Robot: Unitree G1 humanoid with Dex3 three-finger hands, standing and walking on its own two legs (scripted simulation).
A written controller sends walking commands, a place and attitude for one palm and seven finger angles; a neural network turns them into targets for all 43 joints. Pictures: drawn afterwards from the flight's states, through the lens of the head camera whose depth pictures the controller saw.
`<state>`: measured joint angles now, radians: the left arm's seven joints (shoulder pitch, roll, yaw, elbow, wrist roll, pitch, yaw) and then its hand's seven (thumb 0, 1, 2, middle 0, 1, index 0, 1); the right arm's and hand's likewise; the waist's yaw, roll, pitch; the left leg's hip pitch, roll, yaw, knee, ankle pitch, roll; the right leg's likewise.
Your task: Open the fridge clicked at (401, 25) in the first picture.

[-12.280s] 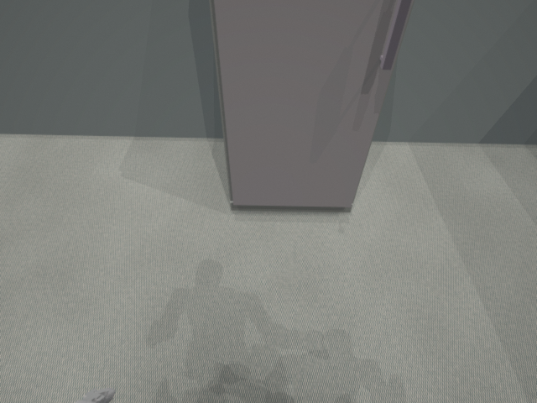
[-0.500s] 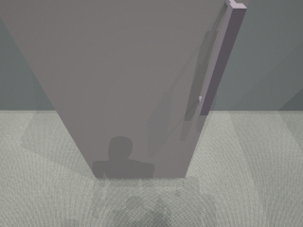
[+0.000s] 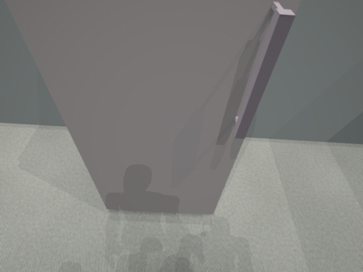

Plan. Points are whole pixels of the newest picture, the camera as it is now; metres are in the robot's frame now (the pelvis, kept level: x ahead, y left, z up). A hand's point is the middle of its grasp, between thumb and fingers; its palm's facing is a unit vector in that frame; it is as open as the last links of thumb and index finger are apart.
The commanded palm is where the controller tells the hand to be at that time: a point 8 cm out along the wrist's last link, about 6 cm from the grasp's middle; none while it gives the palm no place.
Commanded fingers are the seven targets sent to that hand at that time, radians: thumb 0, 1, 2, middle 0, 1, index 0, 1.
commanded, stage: look again from close up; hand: right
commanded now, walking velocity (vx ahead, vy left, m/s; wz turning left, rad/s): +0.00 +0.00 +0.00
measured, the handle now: (254, 81) +0.49 -0.13 +0.19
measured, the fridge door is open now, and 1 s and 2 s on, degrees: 0 0 0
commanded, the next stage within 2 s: raise the hand to about handle height in 0.18 s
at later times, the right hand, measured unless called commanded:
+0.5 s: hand (276, 226) +0.22 -0.17 +0.03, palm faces +0.23 +0.97 -0.10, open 7.6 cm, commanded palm +0.12 -0.22 -0.03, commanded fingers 0.00 -0.62 -0.78 0.22 0.48 0.22 0.48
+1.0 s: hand (291, 235) +0.20 -0.19 +0.05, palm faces -0.13 +0.98 -0.11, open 10.4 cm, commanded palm +0.15 -0.26 +0.06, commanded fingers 0.00 -0.04 -0.53 0.26 0.86 0.26 0.86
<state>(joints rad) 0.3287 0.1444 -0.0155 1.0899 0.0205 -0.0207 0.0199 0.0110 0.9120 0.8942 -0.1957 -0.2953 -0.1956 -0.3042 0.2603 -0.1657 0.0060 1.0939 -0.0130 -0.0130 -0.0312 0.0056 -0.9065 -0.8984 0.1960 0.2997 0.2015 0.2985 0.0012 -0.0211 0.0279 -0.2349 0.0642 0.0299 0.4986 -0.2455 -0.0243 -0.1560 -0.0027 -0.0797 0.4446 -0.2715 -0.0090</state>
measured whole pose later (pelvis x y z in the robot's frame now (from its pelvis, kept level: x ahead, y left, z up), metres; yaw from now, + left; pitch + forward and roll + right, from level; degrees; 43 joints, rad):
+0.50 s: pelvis +0.00 +0.02 -0.01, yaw -2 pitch +2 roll -1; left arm 0.25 0.25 0.02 0.78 -0.03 -0.29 0.08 0.02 0.91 0.89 -0.20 -0.30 -0.20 -0.30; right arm 0.34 -0.18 -0.09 0.09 0.18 -0.21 -0.03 0.03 -0.85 -0.86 0.20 0.36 0.21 0.35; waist 0.01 -0.03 -0.07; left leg -0.34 0.06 0.07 0.63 -0.32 0.00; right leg -0.28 -0.02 -0.03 0.59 -0.33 0.02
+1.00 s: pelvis -0.02 +0.01 -0.04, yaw -3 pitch +4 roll +2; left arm 0.21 0.19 -0.08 0.60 -0.04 -0.28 0.08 0.02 0.90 0.89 -0.20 -0.30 -0.20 -0.31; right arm 0.23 -0.32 -0.19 0.00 0.28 -0.24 0.44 0.01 -0.26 -0.63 0.24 0.71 0.25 0.71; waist -0.02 -0.03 -0.04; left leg -0.50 0.05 0.11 0.80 -0.37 0.00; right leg -0.50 -0.04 0.01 0.85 -0.43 0.01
